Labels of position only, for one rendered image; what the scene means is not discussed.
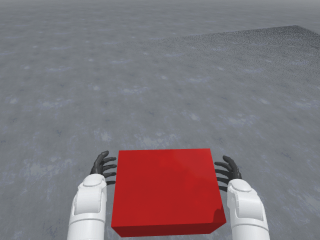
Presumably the left robot hand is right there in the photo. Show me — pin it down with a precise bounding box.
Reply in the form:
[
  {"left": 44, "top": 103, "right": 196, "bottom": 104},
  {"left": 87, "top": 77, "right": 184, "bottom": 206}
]
[{"left": 90, "top": 150, "right": 117, "bottom": 186}]

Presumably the carton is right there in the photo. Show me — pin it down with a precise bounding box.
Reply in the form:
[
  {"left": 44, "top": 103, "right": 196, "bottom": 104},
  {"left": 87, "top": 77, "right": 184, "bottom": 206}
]
[{"left": 111, "top": 148, "right": 227, "bottom": 238}]

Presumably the robot right forearm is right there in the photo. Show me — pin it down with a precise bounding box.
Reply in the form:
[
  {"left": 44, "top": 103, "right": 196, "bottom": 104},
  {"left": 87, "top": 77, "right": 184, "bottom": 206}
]
[{"left": 227, "top": 179, "right": 270, "bottom": 240}]

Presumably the robot left forearm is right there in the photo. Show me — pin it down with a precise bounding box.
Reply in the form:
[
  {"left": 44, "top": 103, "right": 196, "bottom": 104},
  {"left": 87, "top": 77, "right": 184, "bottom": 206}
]
[{"left": 67, "top": 174, "right": 107, "bottom": 240}]

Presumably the right robot hand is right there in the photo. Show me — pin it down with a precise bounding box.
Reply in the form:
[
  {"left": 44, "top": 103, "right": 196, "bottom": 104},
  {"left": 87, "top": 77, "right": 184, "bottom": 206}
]
[{"left": 214, "top": 155, "right": 242, "bottom": 192}]

